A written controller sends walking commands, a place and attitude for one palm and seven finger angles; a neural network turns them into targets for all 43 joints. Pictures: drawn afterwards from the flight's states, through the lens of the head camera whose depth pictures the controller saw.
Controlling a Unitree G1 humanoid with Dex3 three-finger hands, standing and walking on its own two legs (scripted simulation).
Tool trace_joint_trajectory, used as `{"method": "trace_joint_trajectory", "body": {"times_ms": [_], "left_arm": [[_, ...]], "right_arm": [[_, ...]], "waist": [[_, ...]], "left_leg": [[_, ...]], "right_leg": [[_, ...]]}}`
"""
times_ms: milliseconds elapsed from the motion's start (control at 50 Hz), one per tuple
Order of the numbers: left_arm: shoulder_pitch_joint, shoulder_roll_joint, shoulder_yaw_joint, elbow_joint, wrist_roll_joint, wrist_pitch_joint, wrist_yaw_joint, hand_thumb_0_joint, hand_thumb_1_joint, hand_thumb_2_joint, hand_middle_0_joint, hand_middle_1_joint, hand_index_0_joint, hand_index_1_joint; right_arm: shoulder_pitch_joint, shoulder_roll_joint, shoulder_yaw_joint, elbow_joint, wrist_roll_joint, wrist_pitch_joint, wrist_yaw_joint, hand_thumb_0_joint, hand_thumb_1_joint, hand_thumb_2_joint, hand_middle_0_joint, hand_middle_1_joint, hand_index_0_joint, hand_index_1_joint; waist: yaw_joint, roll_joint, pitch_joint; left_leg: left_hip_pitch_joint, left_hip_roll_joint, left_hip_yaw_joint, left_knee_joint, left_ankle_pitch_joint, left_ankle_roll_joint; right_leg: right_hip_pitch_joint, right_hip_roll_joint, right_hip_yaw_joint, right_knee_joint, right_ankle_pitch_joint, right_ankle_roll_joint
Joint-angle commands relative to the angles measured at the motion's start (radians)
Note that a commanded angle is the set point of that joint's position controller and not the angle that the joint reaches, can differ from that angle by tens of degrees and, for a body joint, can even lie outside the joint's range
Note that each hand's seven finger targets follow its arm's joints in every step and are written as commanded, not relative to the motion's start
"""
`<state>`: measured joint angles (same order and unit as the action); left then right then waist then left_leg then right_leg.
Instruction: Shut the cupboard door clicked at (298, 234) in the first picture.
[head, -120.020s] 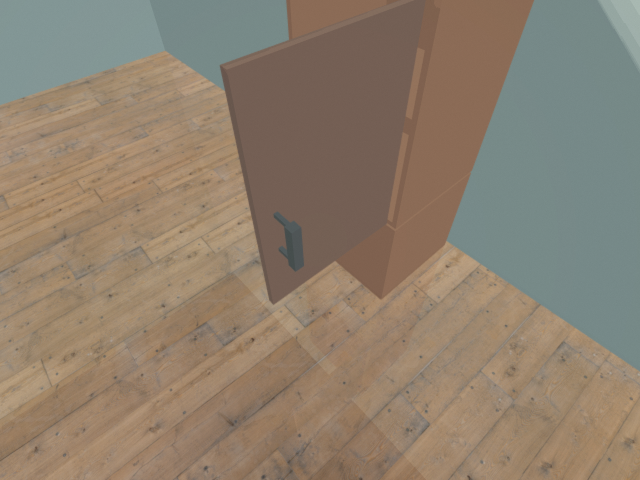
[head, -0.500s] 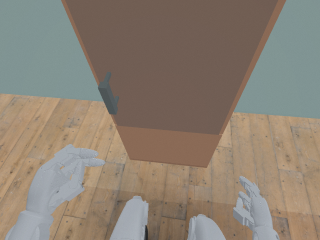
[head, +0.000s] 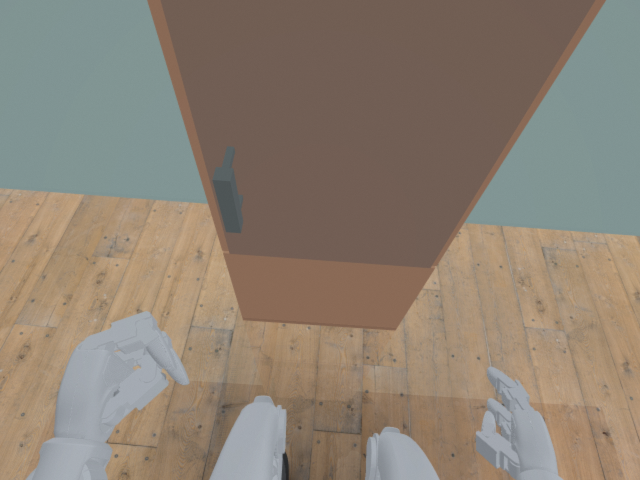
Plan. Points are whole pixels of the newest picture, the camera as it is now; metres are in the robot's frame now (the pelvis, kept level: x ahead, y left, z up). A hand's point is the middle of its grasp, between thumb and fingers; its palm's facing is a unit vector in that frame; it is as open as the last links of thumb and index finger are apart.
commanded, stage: raise the hand and make a fist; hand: left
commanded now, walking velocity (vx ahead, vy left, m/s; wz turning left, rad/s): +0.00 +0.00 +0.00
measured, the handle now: (232, 191) +0.49 +0.18 +0.02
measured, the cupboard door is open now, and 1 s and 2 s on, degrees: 0 0 0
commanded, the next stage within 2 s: bring the fist close to the handle in 0.74 s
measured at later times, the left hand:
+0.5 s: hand (162, 359) +0.23 +0.19 +0.05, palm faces +0.01 -1.00 -0.03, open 3.1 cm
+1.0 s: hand (195, 348) +0.25 +0.16 +0.06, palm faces +0.05 -1.00 -0.07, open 3.1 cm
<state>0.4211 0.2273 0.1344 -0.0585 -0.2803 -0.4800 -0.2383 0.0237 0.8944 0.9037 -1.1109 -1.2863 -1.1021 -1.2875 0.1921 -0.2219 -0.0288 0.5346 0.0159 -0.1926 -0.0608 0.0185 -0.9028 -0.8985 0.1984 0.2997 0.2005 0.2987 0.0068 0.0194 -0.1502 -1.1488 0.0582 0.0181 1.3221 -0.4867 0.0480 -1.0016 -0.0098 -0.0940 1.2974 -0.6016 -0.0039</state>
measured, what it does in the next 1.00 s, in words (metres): stands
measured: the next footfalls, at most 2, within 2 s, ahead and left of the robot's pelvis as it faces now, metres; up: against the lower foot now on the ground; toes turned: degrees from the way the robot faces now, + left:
none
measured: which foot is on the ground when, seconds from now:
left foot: down 0.00-1.00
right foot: down 0.00-1.00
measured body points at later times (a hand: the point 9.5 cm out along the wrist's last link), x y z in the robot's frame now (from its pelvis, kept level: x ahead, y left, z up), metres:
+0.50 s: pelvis +0.01 +0.00 +0.01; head +0.09 +0.02 +0.45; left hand +0.23 +0.25 +0.05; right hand +0.20 -0.23 -0.07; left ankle +0.08 +0.09 -0.61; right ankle +0.02 -0.13 -0.61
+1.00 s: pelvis +0.02 -0.04 +0.00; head +0.09 -0.04 +0.44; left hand +0.24 +0.21 +0.06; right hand +0.21 -0.27 -0.09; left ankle +0.08 +0.09 -0.61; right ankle +0.02 -0.13 -0.61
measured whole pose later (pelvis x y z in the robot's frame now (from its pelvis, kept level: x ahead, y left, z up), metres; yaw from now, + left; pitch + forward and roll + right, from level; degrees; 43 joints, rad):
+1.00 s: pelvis +0.02 -0.04 +0.00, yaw +1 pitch +19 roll -2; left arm 0.34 0.23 0.16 0.03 -0.28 -0.50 -0.24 0.02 0.89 0.90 -1.30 -1.50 -1.30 -1.50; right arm 0.21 -0.24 -0.01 0.52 0.01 -0.14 -0.05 0.02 -0.90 -0.90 0.20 0.30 0.20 0.30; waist 0.02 0.04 -0.19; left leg -1.15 0.07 -0.01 1.33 -0.51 -0.01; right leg -1.01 0.01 -0.12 1.33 -0.65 -0.05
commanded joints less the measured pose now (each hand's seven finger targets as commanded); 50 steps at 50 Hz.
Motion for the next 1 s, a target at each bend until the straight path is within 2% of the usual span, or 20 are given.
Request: {"method": "trace_joint_trajectory", "body": {"times_ms": [0, 60, 100, 160, 200, 260, 320, 380, 440, 460, 500, 560, 600, 680, 760, 820, 860, 880, 920, 980], "left_arm": [[0.047, 0.059, 0.042, -0.211, 0.011, -0.032, 0.058, 0.0, 0.9, 0.9, -1.282, -1.48, -1.282, -1.48], [0.028, 0.031, -0.012, -0.097, 0.041, 0.031, 0.031, 0.0, 0.9, 0.9, -1.3, -1.5, -1.3, -1.5], [-0.03, 0.053, -0.02, -0.11, 0.05, 0.041, 0.01, 0.0, 0.9, 0.9, -1.3, -1.5, -1.3, -1.5], [-0.113, 0.123, 0.048, -0.181, 0.035, 0.015, 0.005, 0.0, 0.9, 0.9, -1.3, -1.5, -1.3, -1.5], [-0.127, 0.137, 0.072, -0.243, 0.021, -0.026, 0.011, 0.0, 0.9, 0.9, -1.3, -1.5, -1.3, -1.5], [-0.103, 0.15, 0.103, -0.271, 0.009, -0.065, 0.029, 0.0, 0.9, 0.9, -1.3, -1.5, -1.3, -1.5], [-0.049, 0.096, 0.056, -0.194, 0.01, -0.042, 0.017, 0.0, 0.9, 0.9, -1.3, -1.5, -1.3, -1.5], [0.003, 0.072, 0.026, -0.125, 0.018, 0.023, -0.013, 0.0, 0.9, 0.9, -1.3, -1.5, -1.3, -1.5], [-0.021, 0.1, 0.048, -0.142, 0.002, 0.055, -0.026, 0.0, 0.9, 0.9, -1.3, -1.5, -1.3, -1.5], [-0.026, 0.121, 0.071, -0.149, 0.0, 0.053, -0.021, 0.0, 0.9, 0.9, -1.3, -1.5, -1.3, -1.5], [-0.057, 0.133, 0.09, -0.208, -0.009, 0.017, -0.004, 0.0, 0.9, 0.9, -1.3, -1.5, -1.3, -1.5], [-0.073, 0.157, 0.12, -0.24, -0.01, -0.05, 0.033, 0.0, 0.9, 0.9, -1.3, -1.5, -1.3, -1.5], [-0.057, 0.121, 0.096, -0.202, -0.01, -0.077, 0.041, 0.0, 0.9, 0.9, -1.3, -1.5, -1.3, -1.5], [-0.019, 0.083, 0.044, -0.09, -0.002, -0.045, 0.002, 0.0, 0.9, 0.9, -1.3, -1.5, -1.3, -1.5], [-0.035, 0.132, 0.066, -0.12, -0.008, -0.002, -0.028, 0.0, 0.9, 0.9, -1.3, -1.5, -1.3, -1.5], [-0.079, 0.151, 0.103, -0.203, -0.023, -0.026, -0.014, 0.0, 0.9, 0.9, -1.3, -1.5, -1.3, -1.5], [-0.134, 0.171, 0.132, -0.194, -0.02, -0.056, 0.01, 0.0, 0.9, 0.9, -1.3, -1.5, -1.3, -1.5], [-0.142, 0.142, 0.112, -0.17, -0.017, -0.07, 0.015, 0.0, 0.9, 0.9, -1.3, -1.5, -1.3, -1.5], [-0.171, 0.126, 0.108, -0.092, -0.014, -0.087, 0.017, 0.0, 0.9, 0.9, -1.3, -1.5, -1.3, -1.5], [-0.192, 0.1, 0.071, -0.008, -0.014, -0.071, -0.017, 0.0, 0.9, 0.9, -1.3, -1.5, -1.3, -1.5]], "right_arm": [[-0.028, -0.142, -0.043, -0.164, -0.001, -0.029, 0.014, 0.0, -0.9, -0.9, 0.2, 0.3, 0.2, 0.3], [-0.012, -0.151, -0.034, -0.173, 0.003, -0.008, 0.015, 0.0, -0.9, -0.9, 0.2, 0.3, 0.2, 0.3], [-0.007, -0.162, -0.028, -0.186, 0.005, -0.008, 0.012, 0.0, -0.9, -0.9, 0.2, 0.3, 0.2, 0.3], [0.002, -0.166, -0.023, -0.194, -0.004, -0.015, 0.007, 0.0, -0.9, -0.9, 0.2, 0.3, 0.2, 0.3], [-0.001, -0.158, -0.02, -0.197, -0.011, -0.023, 0.009, 0.0, -0.9, -0.9, 0.2, 0.3, 0.2, 0.3], [0.004, -0.155, -0.02, -0.186, -0.019, -0.028, 0.016, 0.0, -0.9, -0.9, 0.2, 0.3, 0.2, 0.3], [0.001, -0.152, -0.02, -0.181, -0.013, -0.021, 0.026, 0.0, -0.9, -0.9, 0.2, 0.3, 0.2, 0.3], [0.005, -0.158, -0.027, -0.187, -0.001, -0.012, 0.027, 0.0, -0.9, -0.9, 0.2, 0.3, 0.2, 0.3], [0.005, -0.16, -0.031, -0.195, 0.008, -0.008, 0.021, 0.0, -0.9, -0.9, 0.2, 0.3, 0.2, 0.3], [0.006, -0.158, -0.031, -0.194, 0.007, -0.009, 0.016, 0.0, -0.9, -0.9, 0.2, 0.3, 0.2, 0.3], [0.005, -0.151, -0.031, -0.194, 0.002, -0.013, 0.012, 0.0, -0.9, -0.9, 0.2, 0.3, 0.2, 0.3], [0.005, -0.14, -0.029, -0.176, -0.009, -0.02, 0.011, 0.0, -0.9, -0.9, 0.2, 0.3, 0.2, 0.3], [0.002, -0.135, -0.029, -0.167, -0.013, -0.021, 0.016, 0.0, -0.9, -0.9, 0.2, 0.3, 0.2, 0.3], [0.004, -0.144, -0.033, -0.166, -0.001, -0.008, 0.018, 0.0, -0.9, -0.9, 0.2, 0.3, 0.2, 0.3], [0.007, -0.143, -0.036, -0.179, 0.009, -0.001, 0.007, 0.0, -0.9, -0.9, 0.2, 0.3, 0.2, 0.3], [0.002, -0.13, -0.032, -0.179, 0.005, -0.003, 0.003, 0.0, -0.9, -0.9, 0.2, 0.3, 0.2, 0.3], [0.006, -0.126, -0.029, -0.16, -0.002, -0.003, -0.002, 0.0, -0.9, -0.9, 0.2, 0.3, 0.2, 0.3], [0.0, -0.124, -0.027, -0.158, -0.005, -0.005, 0.0, 0.0, -0.9, -0.9, 0.2, 0.3, 0.2, 0.3], [0.004, -0.127, -0.025, -0.141, -0.006, -0.003, 0.005, 0.0, -0.9, -0.9, 0.2, 0.3, 0.2, 0.3], [0.01, -0.139, -0.026, -0.138, -0.001, -0.001, 0.006, 0.0, -0.9, -0.9, 0.2, 0.3, 0.2, 0.3]], "waist": [[0.009, 0.1, -0.239], [-0.024, 0.034, -0.138], [-0.03, 0.037, -0.136], [-0.016, 0.074, -0.197], [0.001, 0.122, -0.264], [0.017, 0.159, -0.297], [0.002, 0.126, -0.264], [-0.005, 0.079, -0.252], [-0.003, 0.04, -0.253], [0.001, 0.024, -0.254], [0.006, 0.047, -0.285], [0.013, 0.07, -0.283], [0.005, 0.066, -0.275], [-0.011, 0.006, -0.226], [-0.006, -0.02, -0.257], [0.002, -0.01, -0.307], [-0.006, -0.016, -0.282], [-0.009, 0.006, -0.265], [-0.023, -0.022, -0.219], [-0.029, -0.039, -0.226]], "left_leg": [[0.417, -0.007, -0.18, -0.334, 0.01, -0.052], [0.346, -0.011, -0.188, -0.35, -0.081, -0.046], [0.344, -0.012, -0.193, -0.35, -0.106, -0.047], [0.375, -0.018, -0.196, -0.335, -0.077, -0.051], [0.431, -0.017, -0.196, -0.321, -0.01, -0.06], [0.468, -0.013, -0.203, -0.313, 0.055, -0.073], [0.433, -0.014, -0.186, -0.305, 0.058, -0.065], [0.392, -0.017, -0.166, -0.299, 0.07, -0.054], [0.348, -0.029, -0.135, -0.28, 0.079, -0.041], [0.339, -0.031, -0.129, -0.27, 0.1, -0.038], [0.354, -0.033, -0.113, -0.246, 0.145, -0.036], [0.338, -0.036, -0.101, -0.217, 0.17, -0.035], [0.323, -0.036, -0.093, -0.204, 0.16, -0.035], [0.247, -0.04, -0.068, -0.18, 0.115, -0.027], [0.227, -0.042, -0.052, -0.157, 0.139, -0.019], [0.243, -0.043, -0.049, -0.141, 0.176, -0.021], [0.218, -0.04, -0.054, -0.119, 0.181, -0.02], [0.211, -0.04, -0.051, -0.112, 0.171, -0.024], [0.178, -0.039, -0.052, -0.1, 0.138, -0.026], [0.15, -0.04, -0.046, -0.084, 0.118, -0.022]], "right_leg": [[-0.023, 0.049, -0.014, -0.166, 0.116, -0.03], [-0.032, 0.053, -0.016, -0.196, 0.082, -0.027], [-0.036, 0.049, -0.014, -0.198, 0.071, -0.027], [-0.032, 0.052, -0.005, -0.185, 0.087, -0.033], [-0.035, 0.051, -0.005, -0.168, 0.109, -0.039], [-0.04, 0.056, -0.004, -0.153, 0.135, -0.043], [-0.025, 0.055, -0.009, -0.169, 0.142, -0.038], [0.003, 0.055, -0.007, -0.189, 0.155, -0.032], [0.058, 0.053, 0.007, -0.214, 0.163, -0.031], [0.072, 0.057, 0.011, -0.214, 0.172, -0.033], [0.073, 0.054, 0.017, -0.204, 0.191, -0.034], [0.072, 0.055, 0.029, -0.192, 0.199, -0.04], [0.055, 0.05, 0.032, -0.191, 0.188, -0.036], [0.071, 0.042, 0.073, -0.231, 0.143, -0.026], [0.136, 0.03, 0.129, -0.266, 0.162, -0.015], [0.169, 0.02, 0.142, -0.25, 0.243, -0.007], [0.148, 0.024, 0.142, -0.234, 0.257, -0.007], [0.122, 0.021, 0.142, -0.228, 0.246, -0.008], [0.085, 0.022, 0.143, -0.23, 0.195, -0.008], [0.082, 0.014, 0.164, -0.243, 0.165, -0.003]]}}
